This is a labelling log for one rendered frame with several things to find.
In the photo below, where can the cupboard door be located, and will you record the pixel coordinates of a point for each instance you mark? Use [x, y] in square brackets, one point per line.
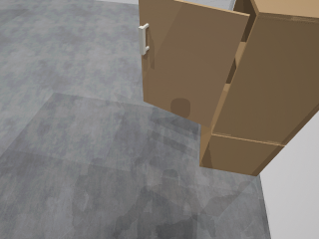
[191, 50]

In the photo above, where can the handle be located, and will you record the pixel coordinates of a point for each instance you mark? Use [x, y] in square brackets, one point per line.
[142, 39]

